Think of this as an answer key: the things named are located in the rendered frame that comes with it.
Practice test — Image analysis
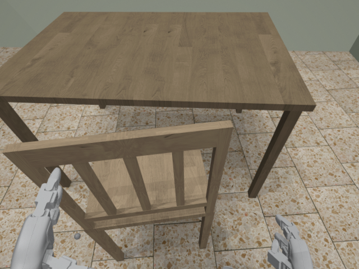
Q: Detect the chair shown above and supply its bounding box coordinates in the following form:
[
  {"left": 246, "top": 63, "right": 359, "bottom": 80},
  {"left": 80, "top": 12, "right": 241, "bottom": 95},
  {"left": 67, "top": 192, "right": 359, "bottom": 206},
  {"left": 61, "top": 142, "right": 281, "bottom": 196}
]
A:
[{"left": 2, "top": 120, "right": 233, "bottom": 262}]

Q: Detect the table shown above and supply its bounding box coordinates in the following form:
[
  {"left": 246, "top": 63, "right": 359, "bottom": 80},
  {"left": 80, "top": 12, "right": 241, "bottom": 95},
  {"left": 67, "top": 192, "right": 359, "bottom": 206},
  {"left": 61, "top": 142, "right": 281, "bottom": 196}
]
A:
[{"left": 0, "top": 12, "right": 316, "bottom": 198}]

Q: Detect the robot right hand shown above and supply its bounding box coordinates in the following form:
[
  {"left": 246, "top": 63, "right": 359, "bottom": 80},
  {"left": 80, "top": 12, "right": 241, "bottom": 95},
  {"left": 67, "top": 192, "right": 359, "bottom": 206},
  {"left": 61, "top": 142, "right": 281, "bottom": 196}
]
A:
[{"left": 268, "top": 214, "right": 314, "bottom": 269}]

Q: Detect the robot left hand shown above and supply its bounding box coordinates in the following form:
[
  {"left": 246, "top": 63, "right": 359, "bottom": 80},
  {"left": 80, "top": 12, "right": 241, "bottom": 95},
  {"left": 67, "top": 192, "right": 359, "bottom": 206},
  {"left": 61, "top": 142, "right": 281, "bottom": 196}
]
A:
[{"left": 10, "top": 168, "right": 96, "bottom": 269}]

